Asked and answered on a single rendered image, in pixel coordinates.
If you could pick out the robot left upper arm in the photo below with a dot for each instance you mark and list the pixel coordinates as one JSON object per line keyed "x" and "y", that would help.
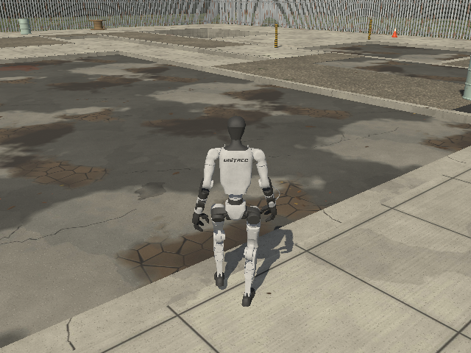
{"x": 213, "y": 154}

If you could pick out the right robot foot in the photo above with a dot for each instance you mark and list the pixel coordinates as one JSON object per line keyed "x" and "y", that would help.
{"x": 246, "y": 301}

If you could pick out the humanoid robot torso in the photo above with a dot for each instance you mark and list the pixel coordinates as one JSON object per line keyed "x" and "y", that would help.
{"x": 235, "y": 178}

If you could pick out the robot left forearm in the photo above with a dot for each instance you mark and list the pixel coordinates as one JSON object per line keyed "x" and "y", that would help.
{"x": 201, "y": 199}

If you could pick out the right robot hand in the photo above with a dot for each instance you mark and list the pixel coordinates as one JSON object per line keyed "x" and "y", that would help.
{"x": 271, "y": 210}

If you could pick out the robot right forearm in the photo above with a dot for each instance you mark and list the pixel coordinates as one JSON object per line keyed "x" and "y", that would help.
{"x": 269, "y": 195}

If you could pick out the left robot hand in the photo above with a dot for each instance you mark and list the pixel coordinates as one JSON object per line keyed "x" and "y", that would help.
{"x": 197, "y": 222}

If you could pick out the robot right upper arm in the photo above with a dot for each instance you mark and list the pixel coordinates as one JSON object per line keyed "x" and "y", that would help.
{"x": 259, "y": 156}

